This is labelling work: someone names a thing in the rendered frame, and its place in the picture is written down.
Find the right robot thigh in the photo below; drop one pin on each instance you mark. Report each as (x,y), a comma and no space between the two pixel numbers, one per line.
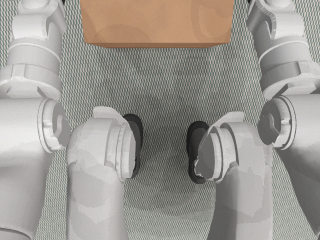
(233,154)

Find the robot right upper arm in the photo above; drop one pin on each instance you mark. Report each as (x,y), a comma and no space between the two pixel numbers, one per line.
(291,125)

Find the robot left foot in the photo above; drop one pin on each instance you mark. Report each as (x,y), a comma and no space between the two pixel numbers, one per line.
(136,126)

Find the carton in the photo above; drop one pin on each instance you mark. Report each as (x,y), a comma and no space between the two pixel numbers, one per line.
(156,23)

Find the robot right forearm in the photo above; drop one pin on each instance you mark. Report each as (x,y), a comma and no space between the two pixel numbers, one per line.
(282,49)

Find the robot left forearm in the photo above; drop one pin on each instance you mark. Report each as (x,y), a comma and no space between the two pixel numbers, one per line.
(35,51)

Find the robot left upper arm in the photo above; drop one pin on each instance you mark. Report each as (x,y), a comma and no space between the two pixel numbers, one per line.
(31,131)

